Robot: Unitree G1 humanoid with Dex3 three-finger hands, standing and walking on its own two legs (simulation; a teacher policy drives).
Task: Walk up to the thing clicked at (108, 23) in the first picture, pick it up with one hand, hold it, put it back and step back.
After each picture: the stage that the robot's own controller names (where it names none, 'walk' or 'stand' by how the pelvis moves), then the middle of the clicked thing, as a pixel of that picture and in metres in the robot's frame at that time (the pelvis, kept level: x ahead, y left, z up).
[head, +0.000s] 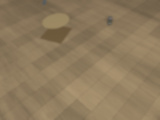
stand; (109, 20) +1.96 -0.39 -0.72
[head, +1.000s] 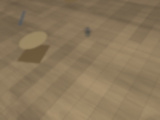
walk; (87, 31) +1.85 +0.04 -0.69
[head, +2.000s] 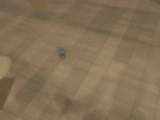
walk; (62, 53) +1.27 +0.30 -0.71
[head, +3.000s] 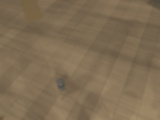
walk; (61, 84) +0.83 +0.26 -0.71
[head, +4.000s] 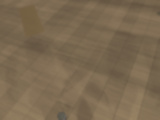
walk; (62, 118) +0.51 +0.24 -0.71
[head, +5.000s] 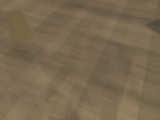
stand; out of the picture +0.41 +0.18 -0.71
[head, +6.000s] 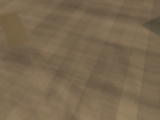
stand; out of the picture +0.37 +0.19 -0.72
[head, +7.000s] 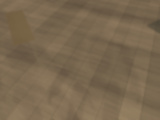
stand; out of the picture +0.38 +0.18 -0.73
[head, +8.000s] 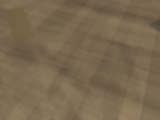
stand; out of the picture +0.37 +0.17 -0.72
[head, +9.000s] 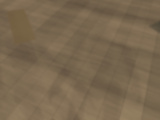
stand; out of the picture +0.37 +0.17 -0.72
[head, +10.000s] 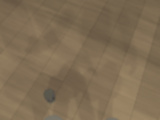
go down; (50, 96) +0.42 +0.18 -0.53
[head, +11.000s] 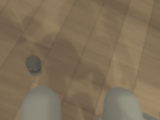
go down; (34, 66) +0.46 +0.21 -0.31
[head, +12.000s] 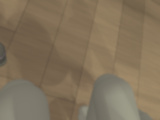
close in; out of the picture +0.44 +0.25 -0.24
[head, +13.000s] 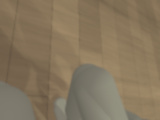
close; out of the picture +0.43 +0.27 -0.22
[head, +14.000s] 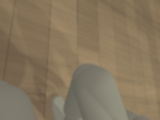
close; out of the picture +0.42 +0.27 -0.23
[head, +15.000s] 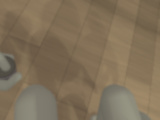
lift; (4, 73) +0.35 +0.26 -0.10
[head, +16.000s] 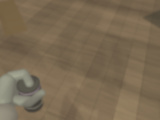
hold; (31, 94) +0.32 +0.17 +0.03
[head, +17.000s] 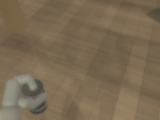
hold; (35, 97) +0.32 +0.17 -0.01
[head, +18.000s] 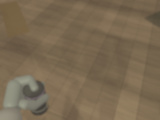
hold; (36, 98) +0.32 +0.17 +0.00
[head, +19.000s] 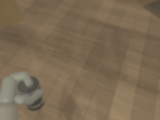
crouch; (32, 94) +0.34 +0.18 -0.03
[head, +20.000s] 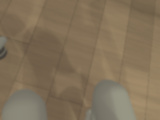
lower; out of the picture +0.48 +0.24 -0.10
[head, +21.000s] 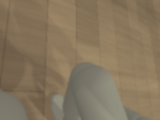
lower; out of the picture +0.44 +0.29 -0.23
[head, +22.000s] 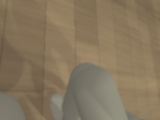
lower; out of the picture +0.44 +0.29 -0.23
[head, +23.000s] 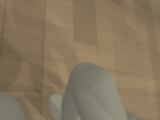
lower; out of the picture +0.44 +0.29 -0.23
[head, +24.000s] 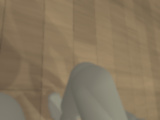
lower; out of the picture +0.44 +0.29 -0.24
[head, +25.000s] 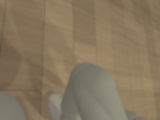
open; out of the picture +0.44 +0.28 -0.24
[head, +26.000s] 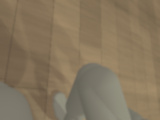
stand; out of the picture +0.44 +0.28 -0.24
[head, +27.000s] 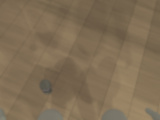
walk; (46, 87) +0.44 +0.20 -0.50
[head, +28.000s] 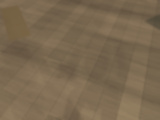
stand; out of the picture +0.40 +0.18 -0.66
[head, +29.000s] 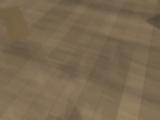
stand; out of the picture +0.41 +0.19 -0.67
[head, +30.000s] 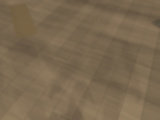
stand; out of the picture +0.41 +0.17 -0.70
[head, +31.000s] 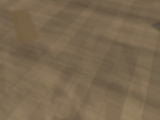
stand; out of the picture +0.41 +0.18 -0.72
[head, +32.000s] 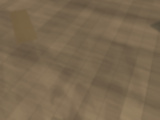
stand; out of the picture +0.40 +0.18 -0.73
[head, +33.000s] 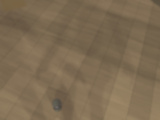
walk; (57, 105) +0.47 +0.14 -0.71
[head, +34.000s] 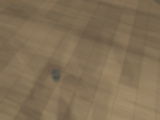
walk; (56, 75) +0.75 +0.21 -0.70
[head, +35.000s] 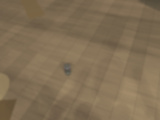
stand; (67, 69) +1.04 +0.23 -0.71
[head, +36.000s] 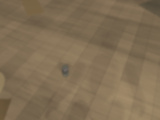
stand; (65, 70) +1.01 +0.17 -0.72
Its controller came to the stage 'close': yes
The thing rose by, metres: 0.70
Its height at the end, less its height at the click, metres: +0.00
